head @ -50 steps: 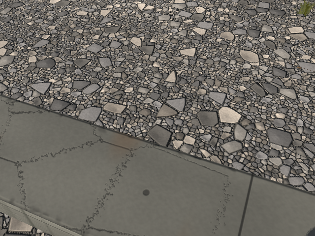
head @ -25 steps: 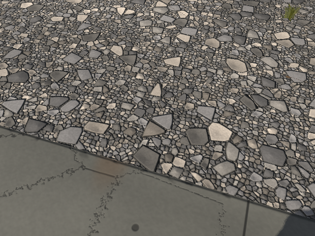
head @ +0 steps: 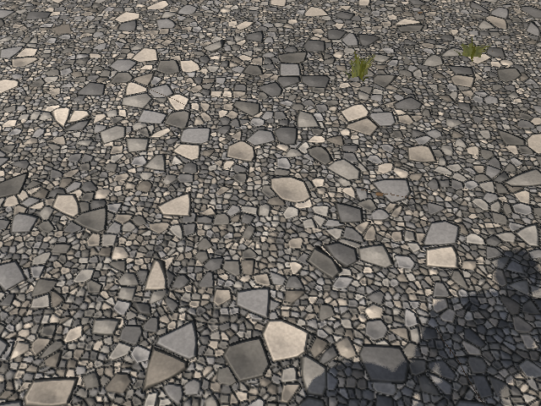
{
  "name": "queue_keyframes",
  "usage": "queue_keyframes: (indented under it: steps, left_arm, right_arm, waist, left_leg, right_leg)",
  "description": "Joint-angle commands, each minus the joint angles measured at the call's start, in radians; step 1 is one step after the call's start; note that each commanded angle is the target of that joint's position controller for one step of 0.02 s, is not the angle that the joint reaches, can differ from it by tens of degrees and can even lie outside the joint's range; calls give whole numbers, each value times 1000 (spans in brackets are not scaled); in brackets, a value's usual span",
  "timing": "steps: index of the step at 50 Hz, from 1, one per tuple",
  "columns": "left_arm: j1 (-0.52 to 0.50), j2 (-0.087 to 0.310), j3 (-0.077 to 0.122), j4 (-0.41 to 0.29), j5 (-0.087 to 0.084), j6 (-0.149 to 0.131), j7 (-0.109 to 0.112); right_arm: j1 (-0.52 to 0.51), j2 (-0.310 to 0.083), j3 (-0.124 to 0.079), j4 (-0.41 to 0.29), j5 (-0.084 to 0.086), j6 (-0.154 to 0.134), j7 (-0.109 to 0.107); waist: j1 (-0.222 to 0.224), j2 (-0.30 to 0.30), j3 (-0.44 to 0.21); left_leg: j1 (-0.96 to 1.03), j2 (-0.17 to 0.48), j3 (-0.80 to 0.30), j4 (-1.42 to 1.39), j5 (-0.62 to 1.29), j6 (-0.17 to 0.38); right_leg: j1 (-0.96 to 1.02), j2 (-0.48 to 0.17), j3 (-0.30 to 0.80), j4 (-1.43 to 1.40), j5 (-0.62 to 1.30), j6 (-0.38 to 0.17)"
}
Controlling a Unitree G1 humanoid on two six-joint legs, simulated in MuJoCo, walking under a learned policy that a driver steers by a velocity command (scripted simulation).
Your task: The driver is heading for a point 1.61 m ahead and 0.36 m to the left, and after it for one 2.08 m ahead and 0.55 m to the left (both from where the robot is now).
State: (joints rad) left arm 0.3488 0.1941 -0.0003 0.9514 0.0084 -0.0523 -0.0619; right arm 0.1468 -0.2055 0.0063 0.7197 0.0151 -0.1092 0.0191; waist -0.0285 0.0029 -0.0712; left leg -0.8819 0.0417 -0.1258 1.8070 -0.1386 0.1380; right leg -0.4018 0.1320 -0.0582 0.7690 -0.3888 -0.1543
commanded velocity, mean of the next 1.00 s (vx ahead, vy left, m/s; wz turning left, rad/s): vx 0.50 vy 0.00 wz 0.23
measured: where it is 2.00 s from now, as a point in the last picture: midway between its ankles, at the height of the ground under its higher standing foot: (190, 238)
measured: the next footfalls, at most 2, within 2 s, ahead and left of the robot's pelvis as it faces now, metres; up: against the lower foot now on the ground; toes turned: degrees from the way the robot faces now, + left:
left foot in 0.32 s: +0.40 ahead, +0.09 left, +0.00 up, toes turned -4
right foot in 0.80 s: +0.68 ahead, -0.11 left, -0.03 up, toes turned +16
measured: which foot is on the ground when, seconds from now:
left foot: up 0.00-0.30, down 0.32-0.78, up 0.80-1.00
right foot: down 0.00-0.36, up 0.38-0.78, down 0.80-1.00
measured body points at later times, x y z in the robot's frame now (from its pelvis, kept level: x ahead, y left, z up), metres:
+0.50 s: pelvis +0.32 +0.03 +0.04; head +0.35 +0.02 +0.49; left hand +0.44 +0.29 -0.07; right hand +0.42 -0.24 -0.08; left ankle +0.36 +0.09 -0.70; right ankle +0.25 -0.11 -0.61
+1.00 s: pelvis +0.62 -0.01 +0.00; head +0.64 -0.01 +0.45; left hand +0.64 +0.27 -0.11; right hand +0.80 -0.25 -0.11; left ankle +0.58 +0.14 -0.64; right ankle +0.64 -0.12 -0.74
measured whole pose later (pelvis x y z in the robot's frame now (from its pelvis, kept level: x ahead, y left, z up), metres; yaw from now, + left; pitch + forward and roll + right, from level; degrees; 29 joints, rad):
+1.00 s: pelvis +0.62 -0.01 +0.00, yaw +18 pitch +2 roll -2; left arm 0.25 0.23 0.06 0.78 0.01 -0.10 -0.01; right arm 0.29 -0.29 -0.09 0.69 0.02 -0.02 -0.02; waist 0.00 0.05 0.00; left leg -0.67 0.07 -0.08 1.23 -0.30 -0.02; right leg -0.24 0.04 -0.06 0.42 -0.23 -0.03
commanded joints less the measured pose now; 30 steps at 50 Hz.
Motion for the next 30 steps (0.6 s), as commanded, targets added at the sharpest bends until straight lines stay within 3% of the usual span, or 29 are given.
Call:
queue_keyframes:
  steps: [1,2,3,5,6,8,12,14,15,16,17,18,19,20,21,22,23,26,28,30]
  left_arm:
    - [-160,0,-13,-90,-11,-46,-7]
    - [-106,21,-10,-77,-17,-53,5]
    - [-39,51,-2,-68,-19,-57,24]
    - [91,105,14,-33,-28,-58,64]
    - [131,120,18,-25,-27,-57,77]
    - [164,128,23,-28,-28,-51,93]
    - [156,156,39,-33,-25,-33,104]
    - [143,180,55,-47,-8,-17,113]
    - [123,192,61,-58,8,-7,112]
    - [81,203,67,-75,19,0,106]
    - [105,142,57,-95,25,-3,87]
    - [105,86,32,-106,-4,-22,72]
    - [87,118,31,-124,-14,-49,60]
    - [-37,190,47,-183,-37,-75,53]
    - [-127,206,50,-210,-37,-95,52]
    - [-151,191,49,-223,-23,-104,51]
    - [-139,175,50,-231,-10,-107,52]
    - [-155,132,40,-273,2,-99,55]
    - [-259,132,39,-313,14,-101,55]
    - [-349,100,28,-336,23,-103,50]
  right_arm:
    - [37,-34,14,-59,-24,17,-19]
    - [-18,-34,13,-80,-42,15,-25]
    - [-55,-31,11,-91,-42,12,-28]
    - [-168,-23,9,-111,-17,9,-26]
    - [-226,-25,5,-127,-3,10,-18]
    - [-303,-32,-4,-147,23,10,6]
    - [-286,-114,-45,-140,21,-11,38]
    - [-239,-141,-58,-117,17,-16,45]
    - [-165,-163,-68,-88,20,-15,42]
    - [-34,-180,-75,-49,24,-15,36]
    - [142,-213,-88,-5,-6,-23,37]
    - [285,-221,-104,24,-23,-17,35]
    - [253,-163,-92,39,-6,-11,24]
    - [130,-144,-83,12,2,-3,13]
    - [77,-126,-76,-5,-5,0,14]
    - [64,-118,-72,-6,-11,-2,15]
    - [67,-114,-69,-10,-19,-3,13]
    - [86,-142,-78,-8,-1,2,-1]
    - [121,-198,-96,-9,-2,-2,-15]
    - [179,-218,-106,9,13,9,-28]
  waist:
    - [-81,8,101]
    - [-52,-22,82]
    - [-15,-51,43]
    - [65,-62,6]
    - [92,-69,24]
    - [115,-97,47]
    - [69,-138,40]
    - [47,-133,30]
    - [20,-141,3]
    - [-47,-147,-47]
    - [-86,-88,-216]
    - [-141,115,-342]
    - [-101,179,-350]
    - [-67,134,-157]
    - [-46,34,-28]
    - [-9,-38,43]
    - [20,-43,53]
    - [52,-1,80]
    - [27,22,94]
    - [-18,42,88]
  left_leg:
    - [84,22,133,-401,118,-17]
    - [141,8,187,-530,178,-42]
    - [176,1,214,-645,234,-62]
    - [164,-16,222,-888,300,-79]
    - [121,-25,212,-1005,301,-87]
    - [118,-49,208,-1210,287,-95]
    - [234,-70,152,-1365,281,-53]
    - [292,-99,165,-1401,206,-34]
    - [341,-110,178,-1419,158,-18]
    - [511,-89,169,-1434,195,11]
    - [1016,25,49,-1263,236,121]
    - [1337,233,-354,-1353,12,282]
    - [1331,262,-543,-1472,-144,259]
    - [1145,235,-486,-1538,-183,209]
    - [998,210,-401,-1575,-76,201]
    - [891,164,-330,-1607,30,187]
    - [838,128,-277,-1625,115,175]
    - [696,81,-212,-1649,190,161]
    - [594,43,-157,-1642,206,143]
    - [479,-18,-102,-1607,108,91]
  right_leg:
    - [-191,-108,130,-458,464,42]
    - [-190,-98,110,-480,576,40]
    - [-115,-100,104,-504,625,51]
    - [108,-135,127,-567,659,83]
    - [231,-169,160,-589,692,93]
    - [394,-212,179,-602,743,101]
    - [598,-283,186,-488,974,104]
    - [676,-307,198,-386,1153,98]
    - [712,-307,193,-291,1245,94]
    - [640,-300,180,-124,1306,93]
    - [270,-268,190,145,1195,129]
    - [-117,-106,156,524,505,193]
    - [-207,-77,226,617,-52,143]
    - [-267,-131,243,621,-3,106]
    - [-298,-153,213,593,25,98]
    - [-296,-169,183,531,67,97]
    - [-276,-189,166,466,90,107]
    - [-244,-212,118,248,127,155]
    - [-184,-197,97,55,301,176]
    - [-19,-135,75,-175,540,179]
Keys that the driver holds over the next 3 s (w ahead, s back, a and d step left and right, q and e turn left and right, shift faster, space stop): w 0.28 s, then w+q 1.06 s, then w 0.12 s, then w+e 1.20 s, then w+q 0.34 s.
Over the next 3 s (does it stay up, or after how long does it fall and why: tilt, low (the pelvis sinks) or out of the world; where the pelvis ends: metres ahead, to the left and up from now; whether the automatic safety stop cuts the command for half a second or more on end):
stays up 1.62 0.29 0.00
